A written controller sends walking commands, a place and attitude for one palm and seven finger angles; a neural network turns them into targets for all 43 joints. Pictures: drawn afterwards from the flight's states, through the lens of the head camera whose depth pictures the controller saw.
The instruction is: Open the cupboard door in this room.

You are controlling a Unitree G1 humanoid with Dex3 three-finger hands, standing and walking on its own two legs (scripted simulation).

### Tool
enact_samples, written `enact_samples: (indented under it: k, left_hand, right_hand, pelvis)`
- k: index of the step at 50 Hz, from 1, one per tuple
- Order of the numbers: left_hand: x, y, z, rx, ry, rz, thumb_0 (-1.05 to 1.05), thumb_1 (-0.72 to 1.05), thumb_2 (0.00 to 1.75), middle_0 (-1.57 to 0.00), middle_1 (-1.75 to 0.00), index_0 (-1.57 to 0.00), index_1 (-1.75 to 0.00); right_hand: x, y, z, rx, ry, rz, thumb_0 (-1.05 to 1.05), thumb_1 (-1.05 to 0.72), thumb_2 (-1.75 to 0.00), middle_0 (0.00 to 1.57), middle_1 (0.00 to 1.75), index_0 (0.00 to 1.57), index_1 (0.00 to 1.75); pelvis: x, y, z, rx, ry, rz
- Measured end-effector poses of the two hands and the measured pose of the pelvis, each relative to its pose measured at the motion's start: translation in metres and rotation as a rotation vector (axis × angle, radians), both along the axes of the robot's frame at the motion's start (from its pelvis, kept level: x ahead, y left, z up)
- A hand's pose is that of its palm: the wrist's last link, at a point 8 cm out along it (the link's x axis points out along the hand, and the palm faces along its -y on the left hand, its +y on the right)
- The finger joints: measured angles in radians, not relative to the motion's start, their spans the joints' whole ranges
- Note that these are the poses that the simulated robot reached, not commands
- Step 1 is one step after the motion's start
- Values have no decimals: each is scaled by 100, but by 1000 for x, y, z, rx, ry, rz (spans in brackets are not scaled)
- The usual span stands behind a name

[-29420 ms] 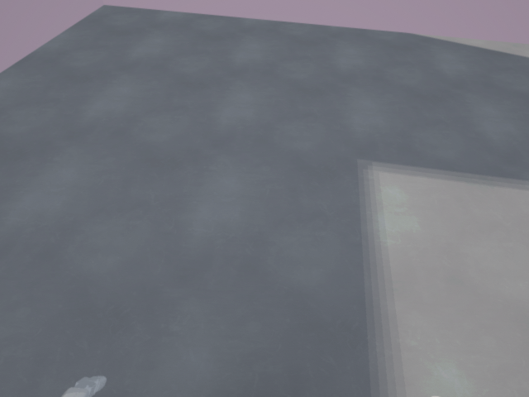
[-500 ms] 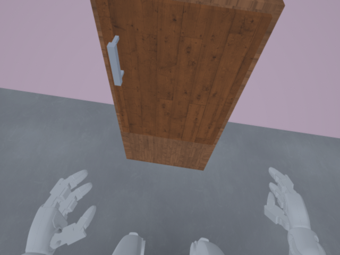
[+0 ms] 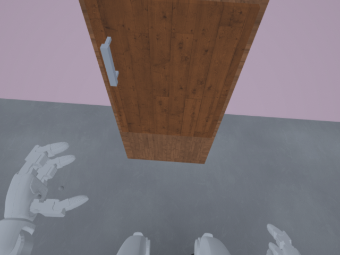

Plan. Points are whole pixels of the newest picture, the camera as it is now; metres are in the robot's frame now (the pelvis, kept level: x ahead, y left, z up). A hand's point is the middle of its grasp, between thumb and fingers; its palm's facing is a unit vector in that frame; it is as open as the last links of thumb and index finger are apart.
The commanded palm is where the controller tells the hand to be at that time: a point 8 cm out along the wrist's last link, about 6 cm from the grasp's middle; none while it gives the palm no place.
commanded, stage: raise the hand with hooked fingers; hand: left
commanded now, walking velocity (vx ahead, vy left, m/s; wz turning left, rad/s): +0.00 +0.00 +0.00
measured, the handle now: (111, 62) +0.62 +0.21 +0.06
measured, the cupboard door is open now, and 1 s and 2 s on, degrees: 0 0 0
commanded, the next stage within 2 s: move the hooked fingers beside the handle in 1.12 s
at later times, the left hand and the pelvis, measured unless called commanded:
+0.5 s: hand (42, 163) +0.29 +0.29 +0.06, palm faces -0.01 -1.00 -0.06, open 13.9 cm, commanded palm +0.27 +0.34 +0.07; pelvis +0.02 +0.02 +0.02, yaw +0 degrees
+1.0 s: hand (44, 154) +0.31 +0.28 +0.08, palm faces +0.00 -1.00 -0.05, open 14.0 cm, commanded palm +0.28 +0.33 +0.08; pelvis +0.02 +0.01 +0.02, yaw +0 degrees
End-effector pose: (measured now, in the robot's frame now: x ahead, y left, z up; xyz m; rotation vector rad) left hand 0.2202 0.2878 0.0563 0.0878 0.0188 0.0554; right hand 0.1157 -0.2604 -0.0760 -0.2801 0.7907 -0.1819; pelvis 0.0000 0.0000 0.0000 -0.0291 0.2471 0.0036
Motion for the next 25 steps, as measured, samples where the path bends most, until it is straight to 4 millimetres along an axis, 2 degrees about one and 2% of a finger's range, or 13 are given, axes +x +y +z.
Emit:
enact_samples:
  k: [6,11,14,16,21,25]
  left_hand:
    - [14,5,-17,-35,67,-109,0,-18,44,-27,-100,-28,-99]
    - [25,19,4,-37,4,-80,-1,-30,39,-28,-107,-29,-107]
    - [30,31,16,-29,-34,-39,-1,-36,36,-29,-111,-29,-111]
    - [33,38,16,-27,-19,-27,-1,-40,34,-29,-114,-30,-113]
    - [42,48,5,-37,79,-50,-1,-46,32,-29,-117,-30,-117]
    - [50,52,12,-33,54,-62,-1,-48,31,-29,-119,-30,-118]
  right_hand:
    - [24,1,18,-54,-65,23,2,-90,-90,20,30,20,30]
    - [50,20,35,-39,-138,61,2,-90,-90,20,30,20,30]
    - [62,34,38,-13,-158,97,2,-90,-90,20,30,20,30]
    - [69,42,37,4,-158,118,2,-90,-90,20,30,20,30]
    - [75,55,32,27,-132,143,1,-90,-90,20,30,21,30]
    - [71,56,29,24,-97,141,1,-90,-90,20,30,21,30]
  pelvis:
    - [2,8,1,-10,-8,4]
    - [9,14,9,-18,-22,3]
    - [13,17,12,-21,-24,8]
    - [15,18,12,-24,-23,12]
    - [18,22,14,-26,-16,13]
    - [21,23,16,-27,-13,9]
